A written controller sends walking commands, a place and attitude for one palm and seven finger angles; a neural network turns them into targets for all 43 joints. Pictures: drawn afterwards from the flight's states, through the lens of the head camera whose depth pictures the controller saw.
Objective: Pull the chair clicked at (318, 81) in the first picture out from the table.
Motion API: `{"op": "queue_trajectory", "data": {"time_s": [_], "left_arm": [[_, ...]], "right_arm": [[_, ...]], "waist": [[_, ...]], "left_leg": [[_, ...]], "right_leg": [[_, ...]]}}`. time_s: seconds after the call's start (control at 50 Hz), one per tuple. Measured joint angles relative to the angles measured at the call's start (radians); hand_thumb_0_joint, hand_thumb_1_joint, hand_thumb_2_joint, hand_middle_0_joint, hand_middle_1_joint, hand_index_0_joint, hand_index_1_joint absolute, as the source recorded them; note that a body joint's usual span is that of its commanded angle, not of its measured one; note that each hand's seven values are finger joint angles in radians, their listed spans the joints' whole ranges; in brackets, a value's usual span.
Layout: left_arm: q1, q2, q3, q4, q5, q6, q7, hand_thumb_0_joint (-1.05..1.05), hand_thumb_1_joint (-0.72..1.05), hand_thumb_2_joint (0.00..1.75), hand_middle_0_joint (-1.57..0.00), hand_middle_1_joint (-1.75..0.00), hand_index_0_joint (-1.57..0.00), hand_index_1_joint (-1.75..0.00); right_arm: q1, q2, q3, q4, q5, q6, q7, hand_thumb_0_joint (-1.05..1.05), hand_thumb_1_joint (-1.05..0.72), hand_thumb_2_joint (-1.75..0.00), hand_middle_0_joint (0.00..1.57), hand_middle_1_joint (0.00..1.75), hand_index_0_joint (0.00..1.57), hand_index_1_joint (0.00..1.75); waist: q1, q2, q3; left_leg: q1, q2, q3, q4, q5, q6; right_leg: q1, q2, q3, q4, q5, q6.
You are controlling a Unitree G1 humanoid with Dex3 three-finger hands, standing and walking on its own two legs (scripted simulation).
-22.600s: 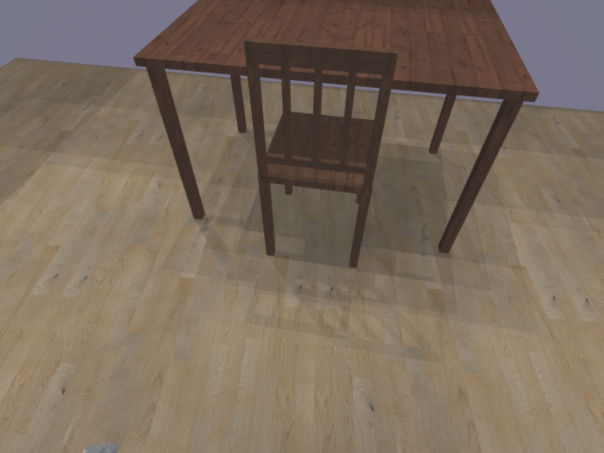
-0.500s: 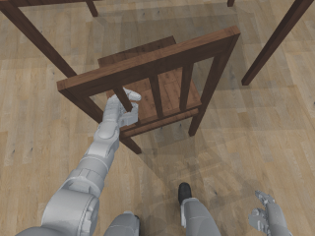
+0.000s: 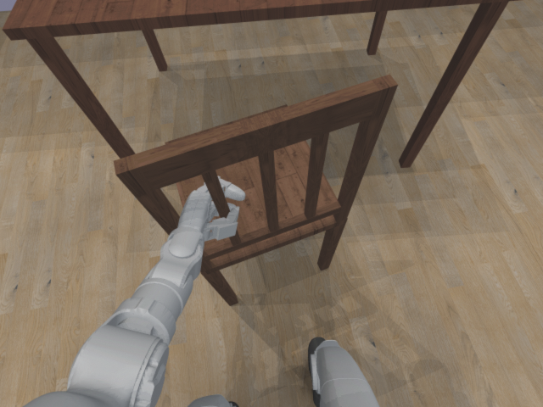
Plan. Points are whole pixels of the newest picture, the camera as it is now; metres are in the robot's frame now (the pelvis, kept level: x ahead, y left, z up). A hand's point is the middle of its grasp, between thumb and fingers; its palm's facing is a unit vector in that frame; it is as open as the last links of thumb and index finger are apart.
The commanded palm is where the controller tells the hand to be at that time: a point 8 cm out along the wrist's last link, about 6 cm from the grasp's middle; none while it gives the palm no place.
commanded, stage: step backward, pulling the chair out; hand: left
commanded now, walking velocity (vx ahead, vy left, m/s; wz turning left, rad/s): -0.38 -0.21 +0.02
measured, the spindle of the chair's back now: (270, 196) +0.45 -0.01 -0.08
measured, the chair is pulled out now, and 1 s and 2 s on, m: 0.33 0.43 0.46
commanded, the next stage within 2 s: none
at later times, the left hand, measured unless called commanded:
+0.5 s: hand (229, 252) +0.34 +0.06 -0.05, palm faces -0.16 -0.96 -0.24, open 5.5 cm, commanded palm +0.34 +0.11 -0.04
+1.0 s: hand (224, 279) +0.29 +0.06 -0.04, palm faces -0.12 -0.96 -0.24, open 5.5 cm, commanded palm +0.29 +0.11 -0.04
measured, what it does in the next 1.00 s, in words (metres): walks backwards: right foot, then left foot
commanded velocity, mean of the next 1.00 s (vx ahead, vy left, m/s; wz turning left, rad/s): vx -0.35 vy -0.10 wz -0.01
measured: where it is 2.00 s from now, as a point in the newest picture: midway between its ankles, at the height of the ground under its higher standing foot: outside the picture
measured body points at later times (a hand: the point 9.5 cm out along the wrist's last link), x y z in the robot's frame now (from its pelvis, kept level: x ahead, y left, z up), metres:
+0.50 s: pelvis -0.04 -0.03 +0.01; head +0.08 -0.06 +0.44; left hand +0.34 +0.11 -0.03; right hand +0.04 -0.29 -0.14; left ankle -0.05 +0.13 -0.72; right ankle +0.04 -0.12 -0.72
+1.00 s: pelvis -0.09 -0.04 +0.01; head +0.02 -0.07 +0.44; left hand +0.30 +0.12 -0.03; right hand -0.05 -0.28 -0.14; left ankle -0.12 +0.12 -0.71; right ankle -0.03 -0.13 -0.72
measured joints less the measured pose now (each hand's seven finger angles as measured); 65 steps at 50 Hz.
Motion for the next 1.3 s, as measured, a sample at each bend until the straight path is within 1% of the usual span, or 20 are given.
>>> {"op": "queue_trajectory", "data": {"time_s": [0.04,0.1,0.18,0.24,0.32,0.4,0.46,0.5,0.56,0.6,0.7,0.76,0.84,0.9,0.94,0.98,1.04,1.08,1.12,1.3], "left_arm": [[0.011,-0.007,0.023,0.005,0.001,0.000,-0.002,0.02,0.70,0.78,-0.18,-1.12,-0.49,-1.45],[0.007,-0.005,0.036,0.004,0.004,-0.001,0.005,0.02,0.69,0.79,-0.19,-1.12,-0.49,-1.45],[-0.033,0.016,0.041,-0.009,-0.004,0.010,0.015,0.02,0.69,0.79,-0.19,-1.12,-0.49,-1.45],[-0.035,0.025,0.035,-0.045,-0.010,0.029,0.027,0.02,0.70,0.78,-0.18,-1.13,-0.48,-1.45],[-0.004,0.039,0.013,-0.116,-0.019,0.049,0.034,0.02,0.71,0.77,-0.16,-1.14,-0.45,-1.45],[0.047,0.032,0.000,-0.151,-0.004,0.050,0.021,0.02,0.71,0.77,-0.15,-1.14,-0.43,-1.45],[0.067,0.027,-0.002,-0.140,0.011,0.044,0.011,0.03,0.70,0.78,-0.17,-1.14,-0.44,-1.45],[0.063,0.028,0.001,-0.114,0.009,0.038,0.008,0.03,0.69,0.79,-0.18,-1.14,-0.45,-1.45],[0.037,0.019,0.014,-0.068,0.003,0.028,0.017,0.04,0.69,0.79,-0.18,-1.13,-0.46,-1.45],[0.017,0.013,0.017,-0.052,0.000,0.038,0.023,0.04,0.69,0.79,-0.17,-1.13,-0.46,-1.45],[-0.004,0.005,0.003,-0.054,-0.006,0.062,0.031,0.04,0.70,0.78,-0.16,-1.13,-0.47,-1.45],[0.001,0.021,-0.009,-0.080,-0.007,0.062,0.031,0.04,0.70,0.78,-0.15,-1.14,-0.46,-1.45],[0.040,0.020,-0.007,-0.095,0.012,0.052,0.016,0.04,0.69,0.78,-0.16,-1.14,-0.45,-1.45],[0.045,0.017,0.001,-0.078,0.017,0.044,0.011,0.05,0.68,0.79,-0.17,-1.14,-0.46,-1.45],[0.030,0.024,0.009,-0.056,0.009,0.041,0.008,0.05,0.68,0.79,-0.17,-1.13,-0.46,-1.45],[0.011,0.032,0.015,-0.032,-0.001,0.039,0.007,0.06,0.68,0.79,-0.17,-1.13,-0.47,-1.45],[-0.008,0.039,0.023,-0.015,-0.014,0.052,0.012,0.06,0.69,0.80,-0.16,-1.13,-0.47,-1.45],[-0.011,0.038,0.024,-0.016,-0.022,0.065,0.017,0.06,0.69,0.79,-0.15,-1.14,-0.46,-1.45],[-0.012,0.040,0.023,-0.021,-0.028,0.076,0.022,0.06,0.69,0.79,-0.15,-1.13,-0.46,-1.45],[0.056,0.031,0.011,-0.035,-0.016,0.076,0.014,0.06,0.70,0.79,-0.14,-1.13,-0.45,-1.45]], "right_arm": [[0.029,-0.008,-0.014,0.000,-0.005,0.000,0.010,0.01,-0.91,-0.90,0.21,0.30,0.20,0.30],[0.039,-0.018,-0.021,0.018,0.001,0.002,0.027,0.01,-0.91,-0.90,0.20,0.30,0.20,0.30],[-0.005,-0.035,-0.014,0.018,0.019,-0.010,0.024,0.01,-0.91,-0.90,0.21,0.30,0.20,0.30],[-0.035,-0.059,-0.007,-0.007,0.025,-0.017,0.018,0.01,-0.91,-0.90,0.20,0.30,0.20,0.30],[-0.079,-0.077,-0.015,-0.047,0.029,-0.004,0.008,0.01,-0.91,-0.90,0.20,0.30,0.20,0.30],[-0.064,-0.060,-0.027,-0.096,0.005,0.012,0.021,0.01,-0.91,-0.90,0.20,0.30,0.20,0.30],[-0.063,-0.039,-0.019,-0.087,0.005,0.019,0.036,0.01,-0.91,-0.90,0.20,0.30,0.20,0.30],[-0.079,-0.028,-0.012,-0.069,0.017,0.022,0.034,0.01,-0.91,-0.90,0.20,0.30,0.20,0.30],[-0.103,-0.023,-0.002,-0.043,0.031,0.007,0.024,0.01,-0.90,-0.90,0.20,0.30,0.20,0.30],[-0.112,-0.025,0.007,-0.036,0.035,-0.005,0.017,0.01,-0.90,-0.90,0.20,0.30,0.20,0.30],[-0.112,-0.052,0.013,-0.045,0.039,-0.018,0.000,0.01,-0.90,-0.90,0.21,0.30,0.20,0.30],[-0.111,-0.045,0.003,-0.049,0.034,-0.008,-0.008,0.01,-0.90,-0.90,0.20,0.30,0.20,0.30],[-0.044,-0.035,-0.014,-0.071,0.005,0.006,0.006,0.01,-0.91,-0.90,0.20,0.30,0.20,0.30],[-0.012,-0.023,-0.015,-0.044,0.001,0.014,0.028,0.01,-0.90,-0.90,0.20,0.30,0.20,0.30],[-0.013,-0.016,-0.007,-0.024,0.011,0.019,0.032,0.01,-0.90,-0.90,0.20,0.30,0.20,0.30],[-0.013,-0.014,0.001,-0.014,0.025,0.016,0.029,0.01,-0.90,-0.90,0.20,0.30,0.20,0.30],[-0.019,-0.030,0.011,-0.009,0.036,0.003,0.016,0.01,-0.90,-0.90,0.21,0.30,0.20,0.30],[-0.023,-0.051,0.010,-0.014,0.038,-0.001,0.005,0.01,-0.90,-0.90,0.21,0.30,0.20,0.30],[-0.038,-0.064,-0.001,-0.013,0.040,0.001,-0.004,0.01,-0.90,-0.90,0.21,0.30,0.20,0.30],[-0.014,-0.063,-0.015,-0.046,0.035,0.004,-0.006,0.01,-0.91,-0.90,0.20,0.30,0.20,0.30]], "waist": [[-0.011,0.027,-0.001],[-0.007,0.056,0.021],[-0.008,0.028,0.061],[-0.013,0.012,0.064],[-0.016,-0.006,0.072],[0.015,-0.010,0.055],[0.041,0.014,0.059],[0.037,0.033,0.057],[0.038,0.031,0.042],[0.039,0.021,0.033],[0.023,0.028,0.003],[0.028,-0.015,0.018],[0.026,0.002,0.013],[0.038,0.041,0.025],[0.035,0.055,0.046],[0.031,0.047,0.044],[0.026,0.032,0.030],[0.015,0.039,0.017],[0.007,0.036,0.017],[0.033,0.026,-0.025]], "left_leg": [[-0.001,0.015,-0.020,0.004,-0.001,-0.003],[-0.039,0.044,-0.054,0.083,0.005,-0.005],[-0.123,-0.006,-0.093,0.204,-0.095,0.011],[-0.116,-0.021,-0.077,0.104,-0.053,0.016],[-0.063,-0.017,-0.045,-0.041,0.124,0.023],[-0.048,-0.016,-0.028,-0.065,0.114,0.020],[-0.031,0.010,-0.037,-0.047,0.101,0.003],[-0.049,0.023,-0.047,-0.001,0.064,0.012],[-0.105,-0.017,-0.081,0.151,-0.068,0.029],[-0.110,-0.040,-0.088,0.165,-0.090,0.030],[-0.025,-0.023,-0.056,-0.036,0.003,0.042],[0.003,-0.044,-0.017,-0.098,0.090,0.033],[0.008,-0.041,-0.018,-0.090,0.074,0.036],[0.005,-0.004,-0.035,-0.044,0.059,0.022],[-0.021,0.018,-0.041,0.019,0.126,0.018],[-0.062,0.010,-0.063,0.087,0.032,0.022],[-0.081,-0.002,-0.073,0.062,-0.021,0.030],[-0.060,0.011,-0.064,-0.014,0.050,0.038],[-0.050,0.014,-0.052,-0.040,0.116,0.020],[-0.037,0.015,-0.017,-0.032,0.084,0.010]], "right_leg": [[0.046,0.026,-0.005,0.029,-0.054,-0.007],[0.129,0.062,-0.027,-0.078,0.000,-0.035],[0.123,0.056,-0.027,-0.126,0.042,-0.051],[0.107,0.049,-0.024,-0.154,0.076,-0.047],[0.097,0.049,-0.016,-0.160,0.097,-0.033],[0.097,0.049,-0.001,-0.081,-0.044,-0.012],[0.155,0.072,-0.013,-0.133,0.061,-0.037],[0.169,0.086,-0.030,-0.153,0.055,-0.058],[0.157,0.079,-0.035,-0.187,0.075,-0.066],[0.143,0.066,-0.034,-0.203,0.096,-0.067],[0.091,0.053,-0.046,-0.209,0.126,-0.048],[0.082,0.030,-0.016,-0.205,0.140,-0.021],[0.102,0.039,0.001,-0.070,-0.029,-0.008],[0.192,0.075,-0.009,-0.140,-0.015,-0.038],[0.217,0.093,-0.021,-0.178,0.019,-0.056],[0.206,0.092,-0.024,-0.182,0.033,-0.063],[0.170,0.082,-0.017,-0.166,0.038,-0.061],[0.147,0.082,-0.019,-0.142,0.034,-0.054],[0.136,0.077,-0.016,-0.123,0.029,-0.043],[0.133,0.081,0.017,-0.113,0.032,-0.038]]}}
